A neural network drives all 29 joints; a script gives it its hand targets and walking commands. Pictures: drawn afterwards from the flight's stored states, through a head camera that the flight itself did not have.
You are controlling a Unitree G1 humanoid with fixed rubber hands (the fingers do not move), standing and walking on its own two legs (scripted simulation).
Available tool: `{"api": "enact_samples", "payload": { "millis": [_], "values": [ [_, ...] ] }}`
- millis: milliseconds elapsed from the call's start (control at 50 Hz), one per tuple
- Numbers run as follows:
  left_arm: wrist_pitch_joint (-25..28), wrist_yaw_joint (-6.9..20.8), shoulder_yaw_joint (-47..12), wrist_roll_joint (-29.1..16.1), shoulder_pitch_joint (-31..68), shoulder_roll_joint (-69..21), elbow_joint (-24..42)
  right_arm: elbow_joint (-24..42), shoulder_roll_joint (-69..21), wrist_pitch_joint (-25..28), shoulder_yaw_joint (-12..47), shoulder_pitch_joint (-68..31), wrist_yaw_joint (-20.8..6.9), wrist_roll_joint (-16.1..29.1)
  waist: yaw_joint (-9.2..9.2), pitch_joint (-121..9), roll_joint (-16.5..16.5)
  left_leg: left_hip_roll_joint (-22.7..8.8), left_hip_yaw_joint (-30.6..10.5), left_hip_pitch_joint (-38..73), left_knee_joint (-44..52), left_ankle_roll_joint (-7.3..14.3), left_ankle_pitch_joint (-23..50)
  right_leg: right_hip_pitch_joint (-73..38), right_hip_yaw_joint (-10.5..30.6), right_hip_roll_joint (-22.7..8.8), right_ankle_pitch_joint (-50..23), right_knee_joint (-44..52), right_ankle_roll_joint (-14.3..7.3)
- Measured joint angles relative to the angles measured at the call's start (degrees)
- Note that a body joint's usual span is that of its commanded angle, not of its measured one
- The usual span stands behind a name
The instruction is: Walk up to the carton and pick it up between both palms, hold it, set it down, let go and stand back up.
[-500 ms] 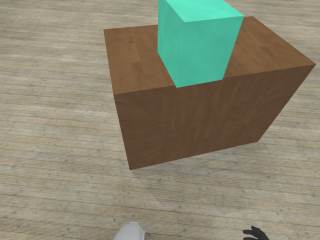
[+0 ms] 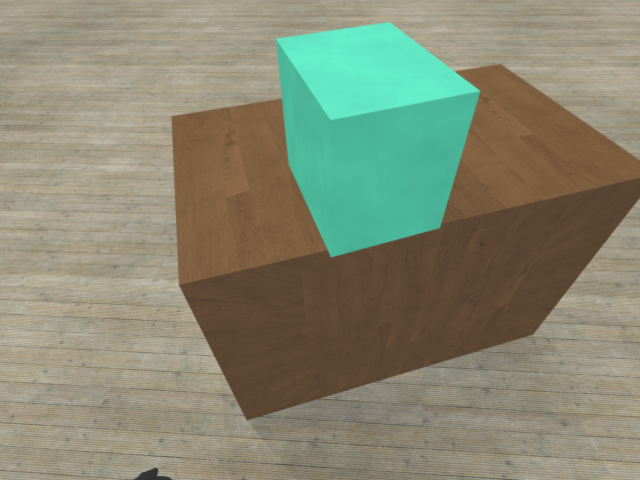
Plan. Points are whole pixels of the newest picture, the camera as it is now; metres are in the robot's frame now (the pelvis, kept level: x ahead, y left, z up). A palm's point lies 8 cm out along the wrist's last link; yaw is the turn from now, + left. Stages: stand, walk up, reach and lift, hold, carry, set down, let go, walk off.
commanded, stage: walk up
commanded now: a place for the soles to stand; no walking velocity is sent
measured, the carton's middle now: (360, 136) +0.66 -0.05 +0.08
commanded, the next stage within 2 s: none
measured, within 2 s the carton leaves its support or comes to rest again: neither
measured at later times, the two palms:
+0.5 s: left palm (121, 468) +0.17 +0.29 -0.11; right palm (481, 388) +0.26 -0.21 -0.08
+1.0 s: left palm (140, 375) +0.28 +0.29 -0.07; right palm (512, 426) +0.21 -0.24 -0.09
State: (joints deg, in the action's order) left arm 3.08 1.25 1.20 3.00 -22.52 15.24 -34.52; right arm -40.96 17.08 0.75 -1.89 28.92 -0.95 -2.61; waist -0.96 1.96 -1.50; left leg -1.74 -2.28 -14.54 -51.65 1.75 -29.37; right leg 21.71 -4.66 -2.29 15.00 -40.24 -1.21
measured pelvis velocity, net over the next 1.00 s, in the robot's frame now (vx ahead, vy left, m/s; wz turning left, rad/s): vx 0.15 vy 0.03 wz -0.08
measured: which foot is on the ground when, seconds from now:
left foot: up 0.00-0.32, down 0.34-1.00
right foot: down 0.00-0.36, up 0.38-0.60, down 0.62-1.00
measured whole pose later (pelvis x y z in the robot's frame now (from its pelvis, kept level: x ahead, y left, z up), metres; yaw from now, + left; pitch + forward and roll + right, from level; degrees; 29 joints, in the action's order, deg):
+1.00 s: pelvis +0.15 +0.03 +0.01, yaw -4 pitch -1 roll +0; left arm -0.8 0.5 1.2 0.0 -16.7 17.5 -35.0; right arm -40.5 17.0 -1.5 0.3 16.0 -0.7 0.1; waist -0.7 2.6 0.3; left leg -2.4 6.1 -20.0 -32.8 1.4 -11.8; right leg 14.9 2.2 -0.5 18.6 -34.5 1.2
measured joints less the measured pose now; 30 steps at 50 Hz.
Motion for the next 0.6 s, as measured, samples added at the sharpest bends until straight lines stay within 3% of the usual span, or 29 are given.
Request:
{"api": "enact_samples", "payload": {
  "millis": [60, 120, 220, 320, 340, 380, 460, 540, 600],
  "values": [
    [-0.39, -0.97, -0.67, -0.51, -2.1, -0.42, -1.55, 1.28, -0.2, -1.3, 0.16, -2.29, -0.16, -0.38, 1.57, 0.54, -0.49, 1.54, 1.16, -7.64, -14.01, -1.08, 3.19, -3.55, 0.29, -0.34, 2.27, 2.03, -0.11],
    [-0.43, -1.14, -0.73, -0.66, -4.77, -0.78, -3.34, 3.12, -0.08, -0.86, 0.12, -4.92, -0.73, -0.26, 2.61, 0.97, -1.31, 0.53, 2.55, -13.54, -13.98, -2.46, 8.22, -7.55, 0.25, -0.34, 1.03, 7.56, -0.03],
    [-0.12, -1.19, -0.47, -0.89, -7.55, -0.45, -5.9, 5.15, -0.79, -0.62, 0.35, -9.2, -1.52, 0.0, 4.02, 2.27, -1.6, -1.73, 3.32, -17.11, -1.76, -3.43, 15.59, -11.91, 0.35, -0.03, 1.11, 12.42, 0.34],
    [-1.12, -0.88, -1.04, -2.0, -7.78, 1.14, -5.87, 5.23, -2.09, 0.13, 1.44, -13.5, -0.54, 0.58, 5.1, 3.97, -0.34, -0.8, 5.09, -11.88, 14.4, -1.75, 24.11, -12.15, 0.71, -0.68, 6.47, 6.98, 2.2],
    [-1.49, -0.84, -1.31, -2.27, -8.11, 1.35, -5.51, 5.3, -1.98, 0.35, 1.61, -13.78, -0.3, 0.58, 5.0, 3.68, -0.39, -0.46, 5.22, -9.8, 16.83, -0.96, 24.55, -11.73, 0.78, -0.68, 8.4, 4.56, 2.7],
    [-2.48, -0.97, -1.44, -2.71, -7.01, 1.97, -5.19, 4.83, -2.73, 0.44, 1.75, -14.79, 0.29, 0.49, 4.16, 3.84, 1.44, 0.89, 5.57, -9.42, 15.17, 0.08, 17.52, -9.4, 2.22, -1.51, 12.14, -2.72, 2.52],
    [-5.01, -1.99, -1.27, -2.44, -3.89, 1.55, -3.62, 4.71, -3.78, -1.07, 2.83, -15.87, 1.59, 1.82, 2.95, 4.05, 3.45, 0.7, 6.52, -8.0, 14.55, 0.62, 17.26, -4.11, 4.9, 0.39, 18.5, -16.4, 2.4],
    [-4.89, -2.03, -1.23, -2.34, -1.15, 0.82, -2.25, 4.75, -3.25, -2.14, 2.9, -16.08, 1.87, 1.52, 1.56, 2.97, 3.09, -0.03, 6.57, -7.16, 16.31, 0.64, 17.68, -3.38, 4.33, 0.79, 16.73, -10.38, 2.58],
    [-4.26, -1.75, -0.94, -2.29, -0.05, 0.84, -1.67, 4.47, -2.56, -2.67, 2.7, -16.14, 1.73, 1.75, 0.91, 2.21, 2.96, -0.21, 7.12, -7.35, 15.57, -0.01, 17.19, -5.68, 4.12, 0.58, 9.1, 0.12, 2.33]
  ]
}}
